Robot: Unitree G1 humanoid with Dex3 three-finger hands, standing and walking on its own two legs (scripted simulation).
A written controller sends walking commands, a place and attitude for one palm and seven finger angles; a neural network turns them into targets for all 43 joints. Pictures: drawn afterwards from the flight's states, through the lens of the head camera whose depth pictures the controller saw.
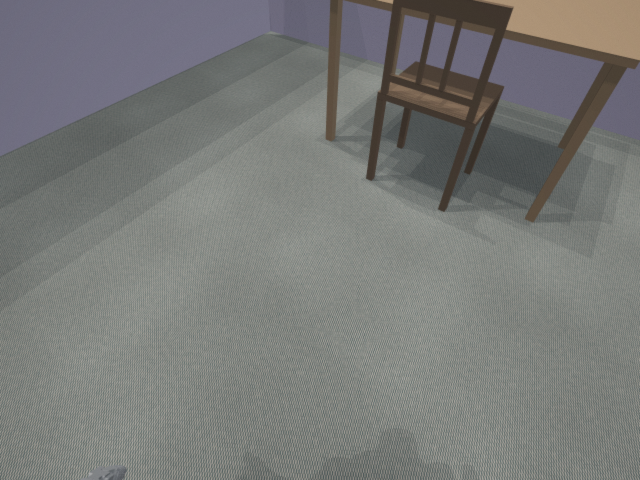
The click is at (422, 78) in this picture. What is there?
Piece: chair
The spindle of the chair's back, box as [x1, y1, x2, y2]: [415, 14, 435, 83]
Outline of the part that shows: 429,14 415,82 418,83 421,81 435,15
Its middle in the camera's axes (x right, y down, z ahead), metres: +0.38 -0.69 +1.42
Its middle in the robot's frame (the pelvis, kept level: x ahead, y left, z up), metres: +1.54 -0.31 -0.10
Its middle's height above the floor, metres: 0.67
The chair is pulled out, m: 0.00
